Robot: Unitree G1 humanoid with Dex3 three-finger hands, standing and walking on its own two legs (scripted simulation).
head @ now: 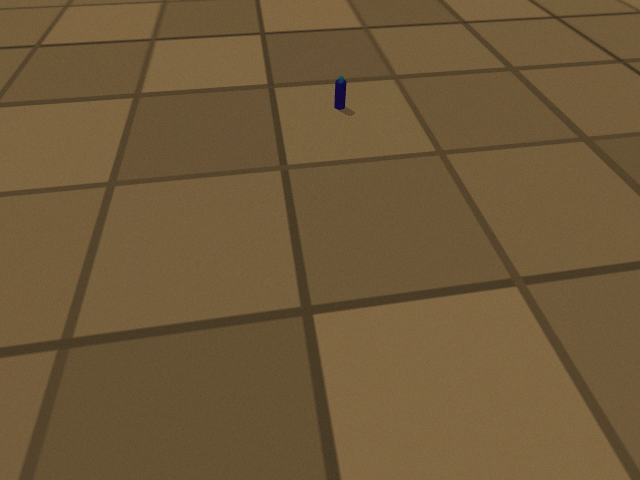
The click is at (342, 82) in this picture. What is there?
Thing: necked bottle
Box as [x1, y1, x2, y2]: [334, 76, 345, 109]
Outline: 339,76 339,78 335,81 334,106 338,109 341,109 344,107 345,80 342,76
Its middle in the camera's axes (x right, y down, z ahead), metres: +0.12 -0.81 +2.29
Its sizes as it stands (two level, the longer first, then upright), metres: 0.063 0.063 0.193
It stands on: the floor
